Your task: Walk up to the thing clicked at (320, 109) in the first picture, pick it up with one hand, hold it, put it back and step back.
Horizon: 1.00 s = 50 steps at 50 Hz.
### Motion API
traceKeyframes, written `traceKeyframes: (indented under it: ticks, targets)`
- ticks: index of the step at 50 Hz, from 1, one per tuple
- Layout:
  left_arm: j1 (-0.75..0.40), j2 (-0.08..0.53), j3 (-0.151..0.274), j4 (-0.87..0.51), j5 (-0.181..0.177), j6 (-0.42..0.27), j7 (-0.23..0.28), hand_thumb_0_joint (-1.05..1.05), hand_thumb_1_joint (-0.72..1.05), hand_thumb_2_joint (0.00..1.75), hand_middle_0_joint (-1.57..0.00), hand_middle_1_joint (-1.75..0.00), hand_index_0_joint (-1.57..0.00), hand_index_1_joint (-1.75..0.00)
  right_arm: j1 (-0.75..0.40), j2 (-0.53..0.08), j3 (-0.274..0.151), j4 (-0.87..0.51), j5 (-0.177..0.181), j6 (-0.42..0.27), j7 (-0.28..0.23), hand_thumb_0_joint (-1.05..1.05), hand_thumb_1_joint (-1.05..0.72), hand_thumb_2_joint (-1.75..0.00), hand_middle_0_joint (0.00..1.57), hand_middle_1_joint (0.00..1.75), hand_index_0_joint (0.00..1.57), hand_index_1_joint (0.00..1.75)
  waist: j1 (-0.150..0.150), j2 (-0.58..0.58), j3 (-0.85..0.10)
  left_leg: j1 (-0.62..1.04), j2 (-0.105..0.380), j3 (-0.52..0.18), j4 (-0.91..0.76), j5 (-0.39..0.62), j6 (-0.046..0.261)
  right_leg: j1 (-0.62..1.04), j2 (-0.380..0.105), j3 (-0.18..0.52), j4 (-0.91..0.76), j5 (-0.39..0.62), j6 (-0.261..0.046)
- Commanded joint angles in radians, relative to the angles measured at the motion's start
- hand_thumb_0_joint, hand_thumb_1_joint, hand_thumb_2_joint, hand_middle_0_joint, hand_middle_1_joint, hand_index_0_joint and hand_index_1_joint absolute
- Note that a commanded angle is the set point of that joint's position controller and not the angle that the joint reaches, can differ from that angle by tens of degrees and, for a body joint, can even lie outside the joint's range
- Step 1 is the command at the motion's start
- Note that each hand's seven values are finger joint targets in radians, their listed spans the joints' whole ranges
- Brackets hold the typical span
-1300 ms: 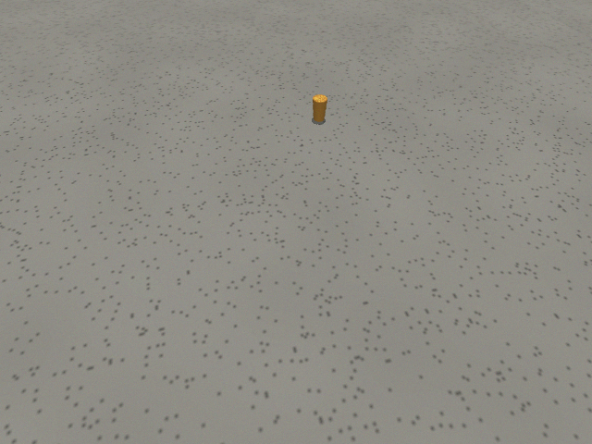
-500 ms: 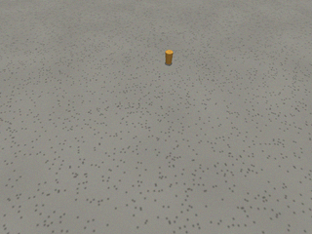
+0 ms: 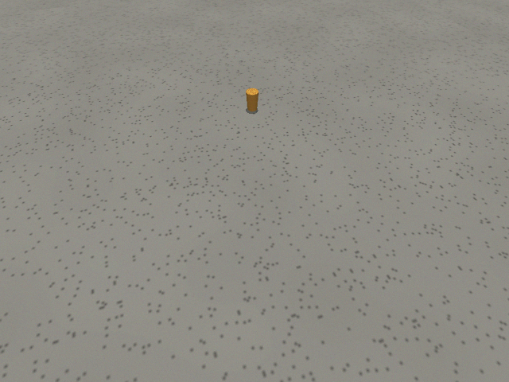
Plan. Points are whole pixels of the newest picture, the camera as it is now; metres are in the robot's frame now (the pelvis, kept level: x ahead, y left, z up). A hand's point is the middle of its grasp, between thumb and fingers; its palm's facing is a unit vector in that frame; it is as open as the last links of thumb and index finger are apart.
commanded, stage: walk up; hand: left
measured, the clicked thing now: (252, 100) +1.92 +0.02 -0.71
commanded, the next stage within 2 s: none
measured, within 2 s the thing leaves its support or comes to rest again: neither
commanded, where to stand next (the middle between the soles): +1.54 -0.09 m, yaw -4 degrees
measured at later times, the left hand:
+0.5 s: hand (152, 344) +0.23 +0.20 -0.14, palm faces -0.01 -0.93 -0.36, open 7.4 cm
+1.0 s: hand (187, 182) +0.63 +0.19 -0.14, palm faces -0.14 -0.91 -0.39, open 7.4 cm
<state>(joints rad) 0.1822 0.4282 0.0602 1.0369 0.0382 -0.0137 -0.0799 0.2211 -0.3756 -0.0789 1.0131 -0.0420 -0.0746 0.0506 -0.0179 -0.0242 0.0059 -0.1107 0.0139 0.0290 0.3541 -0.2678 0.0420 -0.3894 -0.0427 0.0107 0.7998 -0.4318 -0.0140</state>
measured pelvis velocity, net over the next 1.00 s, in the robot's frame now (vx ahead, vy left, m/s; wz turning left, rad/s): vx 0.50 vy -0.08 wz -0.07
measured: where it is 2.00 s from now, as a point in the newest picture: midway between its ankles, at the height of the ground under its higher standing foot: (275, 217)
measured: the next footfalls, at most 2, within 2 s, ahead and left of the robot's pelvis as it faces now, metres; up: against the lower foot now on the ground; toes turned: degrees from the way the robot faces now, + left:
right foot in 0.14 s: +0.17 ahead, -0.19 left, +0.00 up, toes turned -6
left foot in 0.60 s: +0.44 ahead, +0.07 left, +0.00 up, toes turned +5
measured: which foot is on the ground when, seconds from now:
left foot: down 0.00-0.14, up 0.16-0.58, down 0.60-1.00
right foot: up 0.00-0.12, down 0.14-0.62, up 0.64-1.00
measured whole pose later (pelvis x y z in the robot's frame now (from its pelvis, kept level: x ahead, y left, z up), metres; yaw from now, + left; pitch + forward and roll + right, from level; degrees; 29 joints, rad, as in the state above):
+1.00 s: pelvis +0.50 -0.08 -0.02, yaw -4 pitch -2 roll +2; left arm 0.21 0.45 0.06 0.91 0.01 -0.07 -0.10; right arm 0.35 -0.43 -0.07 0.90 -0.01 -0.08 0.07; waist -0.04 -0.01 0.04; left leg -0.01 0.07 0.14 0.49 -0.44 -0.03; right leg -0.48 -0.10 -0.06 0.59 -0.10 -0.02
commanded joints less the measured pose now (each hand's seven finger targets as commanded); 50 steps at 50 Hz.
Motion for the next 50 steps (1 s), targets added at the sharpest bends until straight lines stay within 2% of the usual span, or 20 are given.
traceKeyframes:
  ticks: [1, 5, 6, 7, 8, 9, 10, 13, 18, 25, 27, 29, 30, 31, 32, 34, 37, 41, 47, 50]
  targets:
    - [-0.104, 0.192, 0.053, -0.141, -0.002, -0.041, -0.031, 0.00, 0.90, 0.90, -0.20, -0.30, -0.20, -0.30, -0.097, -0.327, -0.083, -0.110, -0.001, -0.023, -0.003, 0.00, -0.90, -0.90, 0.20, 0.30, 0.20, 0.30, 0.007, 0.218, 0.052, 0.003, 0.269, -0.220, -0.241, -0.347, 0.153, -0.130, -0.069, 0.001, -0.076, 0.069, 0.020]
    - [0.051, 0.188, 0.070, -0.086, -0.008, -0.048, -0.024, 0.00, 0.90, 0.90, -0.20, -0.30, -0.20, -0.30, -0.166, -0.305, -0.074, -0.126, -0.002, -0.009, 0.007, 0.00, -0.90, -0.90, 0.20, 0.30, 0.20, 0.30, 0.100, 0.139, 0.016, -0.240, 0.179, -0.038, -0.048, -0.330, 0.098, 0.289, -0.013, -0.108, -0.266, 0.260, 0.019]
    - [0.156, 0.219, 0.084, -0.050, -0.008, -0.053, -0.011, 0.00, 0.90, 0.90, -0.20, -0.30, -0.20, -0.30, -0.167, -0.274, -0.061, -0.130, -0.003, -0.005, 0.004, 0.00, -0.90, -0.90, 0.20, 0.30, 0.20, 0.30, 0.147, 0.027, -0.034, -0.344, 0.133, 0.011, 0.138, -0.315, 0.074, 0.476, 0.006, -0.110, -0.275, 0.238, 0.009]
    - [0.302, 0.282, 0.111, -0.013, -0.003, -0.065, 0.009, 0.00, 0.90, 0.90, -0.20, -0.30, -0.20, -0.30, -0.134, -0.210, -0.038, -0.132, -0.010, -0.003, 0.005, 0.00, -0.90, -0.90, 0.20, 0.30, 0.20, 0.30, 0.212, -0.195, -0.100, -0.511, 0.031, 0.094, 0.486, -0.354, 0.052, 0.677, -0.008, -0.049, -0.327, 0.057, -0.010]
    - [0.377, 0.370, 0.132, -0.033, 0.005, -0.071, 0.027, 0.00, 0.90, 0.90, -0.20, -0.30, -0.20, -0.30, -0.144, -0.145, -0.010, -0.169, 0.003, 0.000, 0.008, 0.00, -0.90, -0.90, 0.20, 0.30, 0.20, 0.30, 0.241, -0.377, -0.066, -0.704, -0.063, 0.015, 0.775, -0.370, 0.013, 0.627, -0.240, 0.410, -0.552, -0.374, -0.067]
    - [0.254, 0.394, 0.112, -0.083, -0.005, -0.075, 0.027, 0.00, 0.90, 0.90, -0.20, -0.30, -0.20, -0.30, -0.153, -0.229, -0.033, -0.171, 0.014, 0.006, 0.002, 0.00, -0.90, -0.90, 0.20, 0.30, 0.20, 0.30, 0.176, -0.225, -0.005, -0.651, -0.022, -0.130, 0.858, -0.256, -0.006, 0.409, -0.402, 0.737, -0.751, -0.603, -0.168]
    - [0.110, 0.400, 0.109, -0.135, -0.018, -0.079, 0.026, 0.00, 0.90, 0.90, -0.20, -0.30, -0.20, -0.30, -0.137, -0.295, -0.048, -0.147, 0.020, 0.004, 0.004, 0.00, -0.90, -0.90, 0.20, 0.30, 0.20, 0.30, 0.109, -0.111, 0.076, -0.640, 0.050, -0.170, 0.869, -0.177, -0.008, 0.309, -0.412, 0.709, -0.755, -0.591, -0.210]
    - [0.002, 0.299, 0.086, -0.158, -0.029, -0.090, 0.037, 0.00, 0.90, 0.90, -0.20, -0.30, -0.20, -0.30, -0.015, -0.286, -0.044, -0.081, 0.033, 0.003, 0.020, 0.00, -0.90, -0.90, 0.20, 0.30, 0.20, 0.30, 0.017, -0.091, 0.076, -0.513, 0.106, -0.150, 0.727, -0.037, -0.016, 0.219, -0.277, 0.361, -0.696, -0.276, -0.162]
    - [0.010, 0.289, 0.080, -0.179, -0.033, -0.112, 0.039, 0.00, 0.90, 0.90, -0.20, -0.30, -0.20, -0.30, -0.033, -0.268, -0.061, -0.115, 0.018, 0.025, 0.057, 0.00, -0.90, -0.90, 0.20, 0.30, 0.20, 0.30, 0.015, -0.089, 0.131, -0.475, 0.120, -0.076, 0.532, 0.077, -0.061, 0.137, -0.231, 0.177, -0.730, -0.199, -0.167]
    - [0.145, 0.277, 0.074, -0.171, -0.029, -0.103, 0.031, 0.00, 0.90, 0.90, -0.20, -0.30, -0.20, -0.30, -0.220, -0.211, -0.047, -0.197, 0.011, 0.007, 0.065, 0.00, -0.90, -0.90, 0.20, 0.30, 0.20, 0.30, 0.102, -0.021, 0.093, -0.383, 0.101, 0.022, 0.222, 0.179, -0.047, 0.294, -0.177, 0.044, -0.621, 0.128, -0.161]
    - [0.136, 0.289, 0.068, -0.179, -0.032, -0.095, 0.035, 0.00, 0.90, 0.90, -0.20, -0.30, -0.20, -0.30, -0.205, -0.211, -0.051, -0.199, 0.012, 0.001, 0.057, 0.00, -0.90, -0.90, 0.20, 0.30, 0.20, 0.30, 0.085, -0.042, 0.078, -0.293, 0.083, 0.046, 0.212, 0.136, -0.036, 0.277, -0.201, 0.040, -0.562, 0.239, -0.171]
    - [0.107, 0.273, 0.057, -0.199, -0.034, -0.089, 0.040, 0.00, 0.90, 0.90, -0.20, -0.30, -0.20, -0.30, -0.016, -0.247, -0.071, -0.154, 0.006, -0.008, 0.040, 0.00, -0.90, -0.90, 0.20, 0.30, 0.20, 0.30, -0.026, 0.049, -0.019, -0.024, 0.019, 0.078, 0.127, 0.079, 0.000, 0.228, -0.145, -0.039, -0.267, 0.503, -0.135]
    - [0.152, 0.212, 0.038, -0.206, -0.039, -0.082, 0.046, 0.00, 0.90, 0.90, -0.20, -0.30, -0.20, -0.30, 0.172, -0.308, -0.096, -0.106, -0.015, -0.016, 0.024, 0.00, -0.90, -0.90, 0.20, 0.30, 0.20, 0.30, -0.095, 0.181, -0.141, 0.235, 0.064, -0.017, 0.108, -0.029, 0.063, 0.086, -0.078, -0.081, 0.062, 0.495, -0.091]
    - [0.194, 0.135, 0.014, -0.230, -0.064, -0.083, 0.049, 0.00, 0.90, 0.90, -0.20, -0.30, -0.20, -0.30, 0.256, -0.402, -0.125, -0.125, -0.023, -0.023, 0.007, 0.00, -0.90, -0.90, 0.20, 0.30, 0.20, 0.30, -0.118, 0.394, -0.227, 0.452, 0.353, -0.507, 0.019, -0.191, 0.167, -0.222, 0.077, -0.084, 0.363, 0.119, -0.027]
    - [0.171, 0.227, 0.032, -0.225, -0.059, -0.087, 0.060, 0.00, 0.90, 0.90, -0.20, -0.30, -0.20, -0.30, 0.238, -0.434, -0.135, -0.140, 0.023, -0.022, 0.005, 0.00, -0.90, -0.90, 0.20, 0.30, 0.20, 0.30, -0.118, 0.286, -0.256, 0.455, 0.441, -0.713, -0.081, -0.202, 0.267, -0.316, 0.090, 0.064, 0.433, -0.086, -0.047]
    - [0.099, 0.230, 0.021, -0.214, -0.058, -0.098, 0.055, 0.00, 0.90, 0.90, -0.20, -0.30, -0.20, -0.30, 0.130, -0.351, -0.099, -0.171, 0.043, -0.020, -0.008, 0.00, -0.90, -0.90, 0.20, 0.30, 0.20, 0.30, -0.063, 0.106, -0.088, 0.220, 0.358, -0.387, -0.050, 0.020, 0.184, -0.290, -0.001, 0.142, 0.426, 0.052, -0.046]
    - [0.155, 0.210, 0.030, -0.177, -0.056, -0.083, 0.032, 0.00, 0.90, 0.90, -0.20, -0.30, -0.20, -0.30, 0.039, -0.282, -0.062, -0.199, 0.047, -0.033, -0.008, 0.00, -0.90, -0.90, 0.20, 0.30, 0.20, 0.30, 0.004, 0.164, 0.015, -0.021, 0.291, -0.166, -0.102, 0.131, 0.162, -0.174, -0.061, 0.080, 0.282, 0.102, -0.016]
    - [0.078, 0.186, 0.029, -0.201, -0.037, -0.070, -0.004, 0.00, 0.90, 0.90, -0.20, -0.30, -0.20, -0.30, 0.009, -0.306, -0.061, -0.230, 0.037, -0.049, 0.000, 0.00, -0.90, -0.90, 0.20, 0.30, 0.20, 0.30, 0.007, 0.160, 0.083, -0.074, 0.295, -0.082, -0.168, 0.049, 0.196, -0.172, -0.104, 0.006, 0.014, 0.174, 0.018]
    - [0.022, 0.179, 0.051, -0.186, -0.031, -0.074, -0.015, 0.00, 0.90, 0.90, -0.20, -0.30, -0.20, -0.30, 0.003, -0.315, -0.060, -0.225, 0.042, -0.039, 0.008, 0.00, -0.90, -0.90, 0.20, 0.30, 0.20, 0.30, 0.026, 0.149, 0.046, -0.147, 0.243, -0.005, -0.068, -0.004, 0.134, 0.073, -0.040, -0.096, -0.183, 0.364, -0.012]
    - [0.195, 0.231, 0.084, -0.130, -0.031, -0.085, 0.003, 0.00, 0.90, 0.90, -0.20, -0.30, -0.20, -0.30, 0.019, -0.264, -0.037, -0.227, 0.034, -0.031, 0.000, 0.00, -0.90, -0.90, 0.20, 0.30, 0.20, 0.30, 0.133, -0.023, -0.047, -0.245, 0.164, 0.065, 0.314, 0.148, 0.076, 0.401, -0.008, -0.086, -0.223, 0.232, -0.046]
